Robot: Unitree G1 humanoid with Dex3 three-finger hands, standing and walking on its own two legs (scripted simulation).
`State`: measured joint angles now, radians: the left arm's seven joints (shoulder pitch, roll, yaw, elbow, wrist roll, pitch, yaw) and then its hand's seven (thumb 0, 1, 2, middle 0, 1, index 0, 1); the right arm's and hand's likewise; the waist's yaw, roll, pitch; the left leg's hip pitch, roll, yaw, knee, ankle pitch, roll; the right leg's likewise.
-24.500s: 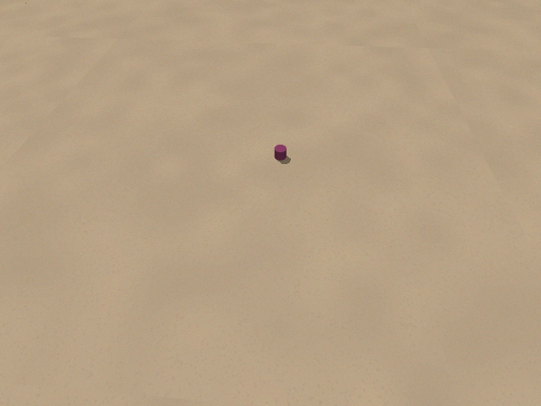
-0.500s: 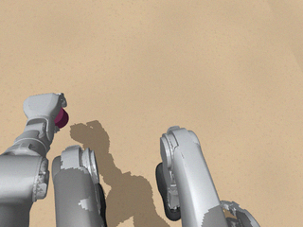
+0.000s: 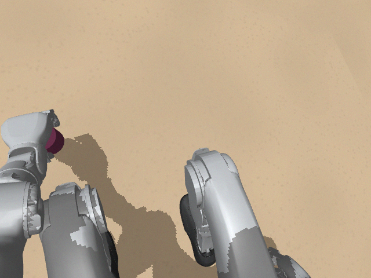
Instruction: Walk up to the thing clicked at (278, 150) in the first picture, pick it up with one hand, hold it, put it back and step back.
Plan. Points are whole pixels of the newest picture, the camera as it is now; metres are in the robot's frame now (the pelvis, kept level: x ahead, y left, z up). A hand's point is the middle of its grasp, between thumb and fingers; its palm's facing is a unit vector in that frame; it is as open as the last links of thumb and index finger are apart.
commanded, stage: rest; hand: left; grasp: from above
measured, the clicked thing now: (45, 139) +0.45 +0.23 -0.24
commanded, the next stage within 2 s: open in 0.96 s
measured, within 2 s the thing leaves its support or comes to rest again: rests again in 1.08 s
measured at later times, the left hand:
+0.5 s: hand (45, 144) +0.43 +0.22 -0.23, palm faces -0.43 -0.09 -0.90, open 9.1 cm
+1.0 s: hand (44, 147) +0.43 +0.23 -0.24, palm faces -0.43 -0.08 -0.90, open 9.0 cm
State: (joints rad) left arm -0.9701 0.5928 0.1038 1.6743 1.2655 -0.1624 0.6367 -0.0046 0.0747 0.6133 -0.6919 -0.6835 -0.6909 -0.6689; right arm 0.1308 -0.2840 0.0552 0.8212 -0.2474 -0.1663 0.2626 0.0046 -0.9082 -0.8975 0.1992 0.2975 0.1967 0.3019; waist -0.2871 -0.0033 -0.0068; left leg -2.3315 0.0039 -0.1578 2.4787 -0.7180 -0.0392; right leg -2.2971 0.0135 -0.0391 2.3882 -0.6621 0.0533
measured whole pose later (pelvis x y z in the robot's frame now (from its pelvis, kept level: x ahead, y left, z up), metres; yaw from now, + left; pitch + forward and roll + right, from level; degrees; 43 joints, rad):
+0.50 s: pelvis +0.00 +0.01 -0.02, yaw -3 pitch +29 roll -10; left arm -0.99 0.68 0.11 1.81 1.31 -0.19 0.75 0.00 0.12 0.53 -0.70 -0.66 -0.70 -0.64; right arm 0.12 -0.31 0.11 0.84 -0.31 -0.25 0.35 0.00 -0.91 -0.90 0.20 0.30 0.20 0.30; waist -0.34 -0.03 0.04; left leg -2.36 0.00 -0.21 2.55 -0.72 -0.04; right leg -2.30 0.03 -0.08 2.42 -0.65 0.07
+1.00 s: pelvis +0.00 +0.01 -0.02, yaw -5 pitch +28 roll -12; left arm -0.97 0.73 0.05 1.80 1.30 -0.22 0.78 0.01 0.14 0.46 -0.72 -0.62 -0.74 -0.59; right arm 0.10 -0.32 0.16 0.84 -0.32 -0.32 0.40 0.01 -0.92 -0.90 0.20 0.30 0.19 0.30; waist -0.34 -0.07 0.08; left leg -2.34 0.00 -0.24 2.57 -0.74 -0.04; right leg -2.26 0.03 -0.11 2.41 -0.66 0.07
